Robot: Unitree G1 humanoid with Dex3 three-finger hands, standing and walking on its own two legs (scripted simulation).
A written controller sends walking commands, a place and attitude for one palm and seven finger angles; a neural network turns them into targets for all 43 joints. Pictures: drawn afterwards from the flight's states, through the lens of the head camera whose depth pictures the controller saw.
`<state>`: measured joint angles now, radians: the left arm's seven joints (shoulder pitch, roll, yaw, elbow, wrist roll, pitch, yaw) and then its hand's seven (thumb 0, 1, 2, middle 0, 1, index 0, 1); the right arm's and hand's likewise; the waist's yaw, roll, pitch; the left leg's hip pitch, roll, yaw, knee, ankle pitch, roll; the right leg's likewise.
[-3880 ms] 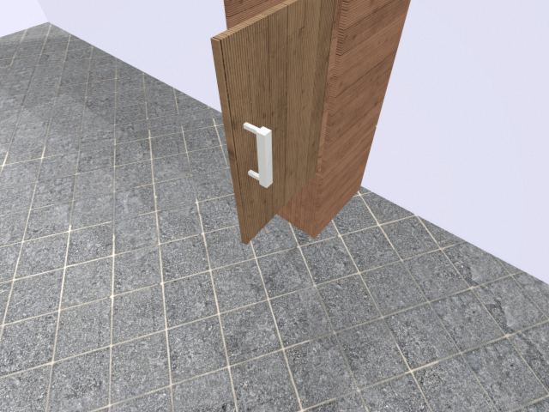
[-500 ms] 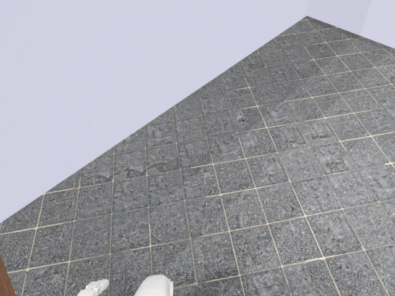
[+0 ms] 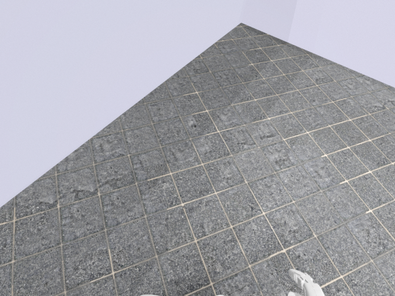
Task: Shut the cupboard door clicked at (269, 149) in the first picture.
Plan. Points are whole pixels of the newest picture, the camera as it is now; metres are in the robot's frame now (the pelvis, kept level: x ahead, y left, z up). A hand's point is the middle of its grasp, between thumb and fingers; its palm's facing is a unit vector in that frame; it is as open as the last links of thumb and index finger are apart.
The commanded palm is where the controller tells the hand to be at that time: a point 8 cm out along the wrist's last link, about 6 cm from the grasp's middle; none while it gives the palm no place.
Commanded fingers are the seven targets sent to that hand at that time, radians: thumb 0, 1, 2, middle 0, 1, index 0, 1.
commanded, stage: walk around to get in front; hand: left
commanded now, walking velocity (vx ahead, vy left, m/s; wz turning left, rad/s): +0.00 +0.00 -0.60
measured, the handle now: out of the picture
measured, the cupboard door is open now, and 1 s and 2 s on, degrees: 93 93 93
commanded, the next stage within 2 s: walk to a spot facing it in 1.42 s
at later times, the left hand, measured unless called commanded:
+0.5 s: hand (172, 238) +0.25 +0.08 -0.15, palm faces -0.32 -0.91 -0.26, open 7.4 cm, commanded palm none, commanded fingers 0.00 0.90 0.90 -0.20 -0.30 -0.20 -0.30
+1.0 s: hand (190, 196) +0.38 +0.05 -0.18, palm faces -0.44 -0.88 -0.16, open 7.4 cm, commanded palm none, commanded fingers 0.00 0.90 0.90 -0.20 -0.30 -0.20 -0.30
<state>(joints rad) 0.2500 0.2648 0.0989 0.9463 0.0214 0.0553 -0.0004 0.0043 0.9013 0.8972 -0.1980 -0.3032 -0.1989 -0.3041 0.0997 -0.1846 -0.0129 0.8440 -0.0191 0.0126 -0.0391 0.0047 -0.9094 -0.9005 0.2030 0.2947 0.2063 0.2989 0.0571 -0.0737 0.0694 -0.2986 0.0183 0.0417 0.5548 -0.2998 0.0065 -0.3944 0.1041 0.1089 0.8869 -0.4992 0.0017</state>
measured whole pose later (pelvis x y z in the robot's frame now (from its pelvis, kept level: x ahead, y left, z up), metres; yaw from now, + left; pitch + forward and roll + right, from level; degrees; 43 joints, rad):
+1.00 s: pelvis +0.30 -0.12 +0.00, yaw -31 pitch +0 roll +0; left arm 0.31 0.21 0.08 1.06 0.04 -0.01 -0.02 0.01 0.90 0.90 -0.20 -0.30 -0.20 -0.30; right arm 0.18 -0.15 -0.02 0.92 -0.03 -0.06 -0.02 0.00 -0.91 -0.90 0.20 0.29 0.21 0.30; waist 0.04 -0.06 0.07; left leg -0.31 0.05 0.19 0.56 -0.24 0.05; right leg -0.47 -0.03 -0.01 1.29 -0.31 -0.03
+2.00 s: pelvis +0.57 -0.42 -0.02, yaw -30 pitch +0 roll +0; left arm 0.30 0.16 0.04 1.05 0.01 0.02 0.02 0.00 0.90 0.90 -0.20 -0.30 -0.20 -0.30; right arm 0.18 -0.19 -0.03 0.98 -0.02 0.01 -0.01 0.00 -0.91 -0.90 0.20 0.29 0.20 0.30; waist -0.01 -0.04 0.08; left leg -0.39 -0.04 0.13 0.68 -0.29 0.11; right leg -0.30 -0.03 -0.14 1.14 -0.51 0.01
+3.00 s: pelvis +0.57 -0.55 -0.01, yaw +7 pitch +0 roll +2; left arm 0.36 0.23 0.05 0.97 0.03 0.02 0.02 0.00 0.90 0.90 -0.20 -0.30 -0.20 -0.30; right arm 0.01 -0.22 -0.04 0.89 -0.01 0.07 0.03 0.01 -0.91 -0.90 0.20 0.29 0.20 0.30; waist 0.06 -0.05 0.11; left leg -0.34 0.02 0.13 0.70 -0.38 -0.02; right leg -0.20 -0.15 -0.40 0.66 -0.44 -0.04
